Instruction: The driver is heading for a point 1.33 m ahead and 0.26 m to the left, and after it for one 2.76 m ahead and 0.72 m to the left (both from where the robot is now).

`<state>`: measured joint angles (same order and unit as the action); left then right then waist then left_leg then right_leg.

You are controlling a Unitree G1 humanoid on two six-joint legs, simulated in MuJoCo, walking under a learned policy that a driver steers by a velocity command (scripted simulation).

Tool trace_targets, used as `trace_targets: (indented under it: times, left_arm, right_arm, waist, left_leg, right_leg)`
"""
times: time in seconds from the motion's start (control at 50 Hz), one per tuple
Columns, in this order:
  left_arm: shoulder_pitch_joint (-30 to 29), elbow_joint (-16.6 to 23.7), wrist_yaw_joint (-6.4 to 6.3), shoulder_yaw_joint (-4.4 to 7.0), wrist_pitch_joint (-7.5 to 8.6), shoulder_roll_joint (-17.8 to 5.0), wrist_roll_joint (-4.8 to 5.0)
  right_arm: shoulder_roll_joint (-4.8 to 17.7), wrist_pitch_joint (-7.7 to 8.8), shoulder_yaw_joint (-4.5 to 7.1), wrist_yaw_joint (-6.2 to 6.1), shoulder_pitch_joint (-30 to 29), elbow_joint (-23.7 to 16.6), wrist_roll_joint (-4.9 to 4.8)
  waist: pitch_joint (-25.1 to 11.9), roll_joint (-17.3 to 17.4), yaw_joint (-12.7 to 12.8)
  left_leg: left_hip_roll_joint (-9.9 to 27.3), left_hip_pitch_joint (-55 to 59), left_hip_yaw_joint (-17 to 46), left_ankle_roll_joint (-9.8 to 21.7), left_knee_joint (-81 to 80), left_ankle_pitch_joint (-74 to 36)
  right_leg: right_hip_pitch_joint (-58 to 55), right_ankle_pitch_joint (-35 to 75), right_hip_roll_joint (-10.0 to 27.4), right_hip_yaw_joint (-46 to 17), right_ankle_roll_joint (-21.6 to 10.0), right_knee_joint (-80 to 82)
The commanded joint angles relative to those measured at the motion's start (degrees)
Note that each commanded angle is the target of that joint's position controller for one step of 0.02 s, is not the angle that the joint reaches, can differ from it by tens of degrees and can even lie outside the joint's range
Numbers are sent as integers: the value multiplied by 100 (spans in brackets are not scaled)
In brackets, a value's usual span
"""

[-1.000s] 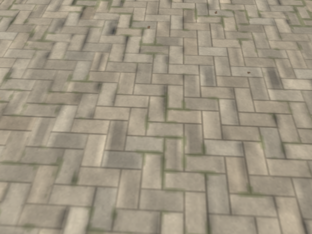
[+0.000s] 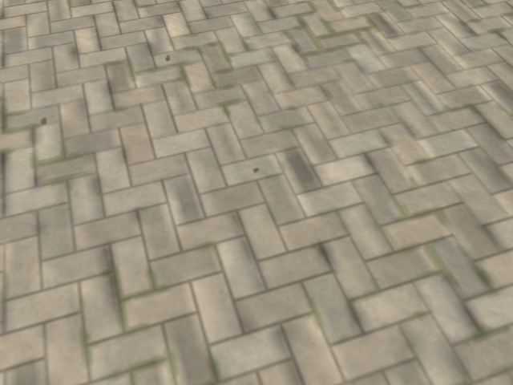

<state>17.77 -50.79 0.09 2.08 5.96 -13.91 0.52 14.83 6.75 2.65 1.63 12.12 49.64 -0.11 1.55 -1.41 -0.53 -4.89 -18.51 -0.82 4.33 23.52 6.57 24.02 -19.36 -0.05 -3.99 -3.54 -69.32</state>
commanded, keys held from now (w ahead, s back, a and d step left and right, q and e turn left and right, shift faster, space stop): w+q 0.66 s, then w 0.14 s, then w+e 0.20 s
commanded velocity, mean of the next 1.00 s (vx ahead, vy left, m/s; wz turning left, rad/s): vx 0.50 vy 0.00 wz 0.35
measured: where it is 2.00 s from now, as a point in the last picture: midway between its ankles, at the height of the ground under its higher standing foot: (190, 264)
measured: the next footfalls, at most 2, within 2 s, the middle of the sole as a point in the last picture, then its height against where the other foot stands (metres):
right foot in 0.32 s outside the picture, level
left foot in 0.84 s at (181, 365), level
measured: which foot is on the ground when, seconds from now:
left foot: down 0.00-0.32, up 0.34-0.82, down 0.84-1.00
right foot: up 0.00-0.30, down 0.32-0.86, up 0.88-1.00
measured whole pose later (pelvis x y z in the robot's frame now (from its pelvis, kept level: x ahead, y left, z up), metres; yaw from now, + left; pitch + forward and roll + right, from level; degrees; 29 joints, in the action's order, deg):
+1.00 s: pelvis +0.49 +0.11 +0.00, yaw +24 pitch +1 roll +0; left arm 16.4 -50.6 0.3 3.2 4.5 -16.8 2.0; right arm 14.0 4.2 3.0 2.1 11.9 40.8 0.2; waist 1.9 -1.7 1.0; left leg -1.6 -17.7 -5.0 3.9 27.0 10.9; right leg 27.3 -19.5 5.6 -2.5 -1.1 -68.3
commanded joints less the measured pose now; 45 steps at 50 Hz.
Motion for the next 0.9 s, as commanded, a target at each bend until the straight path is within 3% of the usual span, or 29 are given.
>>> trace_targets:
  times: [0.02,0.1,0.14,0.2,0.26,0.3,0.32,0.34,0.36,0.38,0.4,0.42,0.44,0.5,0.56,0.62,0.7,0.76,0.8,0.82,0.84,0.86,0.88,0.9]
  left_arm:
    - [94,479,-48,120,108,-389,-88]
    - [-753,824,-113,44,71,-278,-151]
    - [-1258,954,-84,9,95,-251,-109]
    - [-1739,1119,-38,22,128,-380,-9]
    - [-1834,1239,0,113,193,-649,31]
    - [-1222,1105,-15,222,241,-836,18]
    - [-441,988,-53,314,271,-1081,-50]
    - [379,899,-96,441,227,-1551,-114]
    - [645,758,-40,465,135,-1573,-86]
    - [343,880,-25,336,140,-1015,-71]
    - [29,928,-17,263,125,-782,-47]
    - [-315,944,9,219,115,-669,-69]
    - [-520,923,19,189,108,-558,-89]
    - [-559,782,38,240,165,-621,-100]
    - [-397,623,7,313,172,-796,-99]
    - [-356,553,-32,341,115,-941,-88]
    - [62,359,-46,365,25,-1111,4]
    - [274,185,-16,387,-77,-1232,95]
    - [223,138,-30,416,-136,-1408,127]
    - [187,89,-43,393,-178,-1414,140]
    - [255,81,-62,313,-176,-1269,113]
    - [397,287,-25,136,-109,-777,-42]
    - [808,226,51,22,49,-506,63]
    - [258,297,78,218,113,-1125,276]
  right_arm:
    - [441,29,44,16,32,-297,8]
    - [813,-8,153,-123,433,-221,-71]
    - [893,-54,181,-170,645,-190,-114]
    - [907,-128,191,-196,1021,-121,-167]
    - [918,-208,209,-237,1073,-155,-177]
    - [801,-260,186,-257,957,-251,-135]
    - [546,-249,99,-238,822,-374,-89]
    - [110,-184,-21,-230,1105,-527,-77]
    - [167,-130,-49,-228,1540,-689,-213]
    - [712,-162,89,-242,1324,-590,-277]
    - [807,-212,136,-236,925,-650,-240]
    - [711,-251,145,-229,779,-681,-176]
    - [626,-297,170,-208,702,-729,-141]
    - [371,-420,152,-135,615,-872,-150]
    - [330,-440,144,-111,259,-1106,-121]
    - [272,-405,108,-11,-207,-1293,-123]
    - [169,-383,40,122,-1015,-1647,-112]
    - [244,-364,47,181,-1271,-1848,-120]
    - [456,-360,144,180,-986,-1851,-83]
    - [648,-354,266,155,-288,-1667,-68]
    - [988,-367,440,73,631,-1394,-63]
    - [1583,-401,579,-63,1501,-1233,30]
    - [1631,-363,506,-63,1460,-1278,40]
    - [1172,-315,383,-16,1282,-1256,51]
  waist:
    - [-256,358,215]
    - [-29,401,40]
    - [-12,480,-130]
    - [-41,589,-307]
    - [-88,668,-198]
    - [-305,716,171]
    - [-843,507,551]
    - [-1664,-665,681]
    - [-1969,-2007,491]
    - [-1295,-1093,523]
    - [-742,-571,481]
    - [-458,-276,321]
    - [-265,-372,184]
    - [-133,-443,61]
    - [-66,-216,102]
    - [9,-205,233]
    - [267,-113,514]
    - [367,-178,468]
    - [65,-397,149]
    - [-344,-388,-312]
    - [-890,-265,-741]
    - [-1749,818,-874]
    - [-2734,1523,-566]
    - [-2137,773,-760]
  left_leg:
    - [1505,777,2125,1172,-1468,-206]
    - [1278,203,1531,1113,-1577,-523]
    - [1119,62,1368,941,-1462,-455]
    - [1217,251,1615,845,-1213,-143]
    - [1394,684,2122,688,-753,302]
    - [1177,646,2206,490,-98,196]
    - [848,186,1921,296,1013,239]
    - [138,-1322,1081,-55,2902,1490]
    - [139,-2620,830,-126,4213,2789]
    - [497,-2935,1093,-153,4876,2328]
    - [683,-2907,949,-173,4949,1817]
    - [863,-2665,883,-221,4772,1400]
    - [1014,-2508,867,-241,4561,1150]
    - [1145,-2273,676,-329,4388,666]
    - [1167,-2563,724,-409,3753,126]
    - [1134,-2408,517,-371,2724,-668]
    - [1019,-2222,163,-226,1777,-778]
    - [848,-2062,-25,9,1354,-70]
    - [512,-1248,-303,233,1124,435]
    - [276,-145,-441,389,754,199]
    - [311,1499,-250,549,730,-191]
    - [1871,3624,1807,1088,763,-335]
    - [3049,4312,4393,1848,-229,24]
    - [2829,3714,3714,1504,-386,96]
  right_leg:
    - [1049,334,607,-145,83,419]
    - [889,1278,498,100,400,2200]
    - [517,1987,287,159,475,3095]
    - [193,2328,92,101,559,3699]
    - [-143,1891,65,-47,461,4194]
    - [-1022,1467,97,32,255,4518]
    - [-2182,1290,638,-394,-29,4488]
    - [-4088,899,1855,-1923,-581,4547]
    - [-4566,-201,2663,-3940,-1088,5102]
    - [-3937,-614,2428,-3571,-944,5237]
    - [-3215,-145,2177,-2588,-746,5295]
    - [-2594,431,1888,-1961,-660,5480]
    - [-2206,836,1694,-1486,-619,5646]
    - [-1745,1812,1438,-495,-660,5975]
    - [-1900,2526,1506,25,-750,6047]
    - [-2004,2583,1422,575,-642,6067]
    - [-2271,2451,1545,889,-580,6018]
    - [-2705,2913,1735,942,-529,5767]
    - [-2849,4657,1743,1091,-436,5088]
    - [-2666,5427,1597,1250,-335,4212]
    - [-1813,5112,1354,1364,-159,3012]
    - [153,2204,781,1412,134,782]
    - [1317,-1449,-66,284,254,-744]
    - [1768,-1228,200,-353,197,-1048]
Keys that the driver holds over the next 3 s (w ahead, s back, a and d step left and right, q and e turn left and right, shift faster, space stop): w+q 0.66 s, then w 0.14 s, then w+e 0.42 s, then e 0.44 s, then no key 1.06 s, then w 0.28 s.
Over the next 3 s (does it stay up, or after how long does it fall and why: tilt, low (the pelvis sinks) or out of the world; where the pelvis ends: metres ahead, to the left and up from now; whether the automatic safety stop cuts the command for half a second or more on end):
stays up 0.87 0.22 -0.01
